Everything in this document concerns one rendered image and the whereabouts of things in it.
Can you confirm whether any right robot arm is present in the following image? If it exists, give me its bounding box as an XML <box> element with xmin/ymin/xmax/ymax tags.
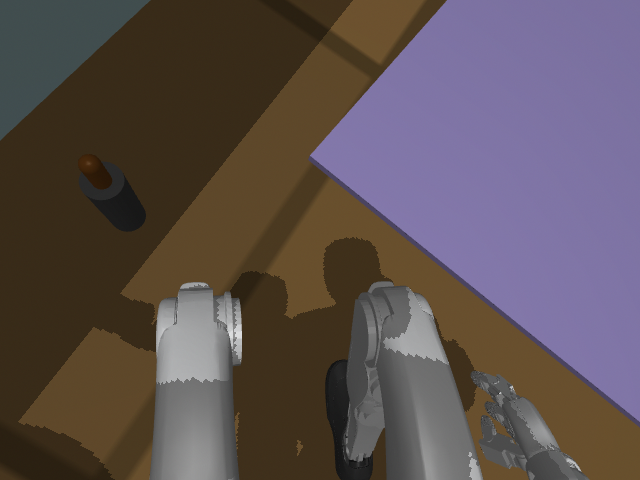
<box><xmin>526</xmin><ymin>450</ymin><xmax>589</xmax><ymax>480</ymax></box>

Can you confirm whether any bottle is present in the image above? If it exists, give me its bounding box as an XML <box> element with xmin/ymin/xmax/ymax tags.
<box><xmin>78</xmin><ymin>154</ymin><xmax>146</xmax><ymax>232</ymax></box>

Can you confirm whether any right robot foot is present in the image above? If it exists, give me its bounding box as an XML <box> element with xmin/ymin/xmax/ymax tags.
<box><xmin>325</xmin><ymin>359</ymin><xmax>373</xmax><ymax>480</ymax></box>

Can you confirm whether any right robot hand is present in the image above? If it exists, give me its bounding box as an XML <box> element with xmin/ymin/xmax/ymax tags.
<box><xmin>470</xmin><ymin>371</ymin><xmax>561</xmax><ymax>471</ymax></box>

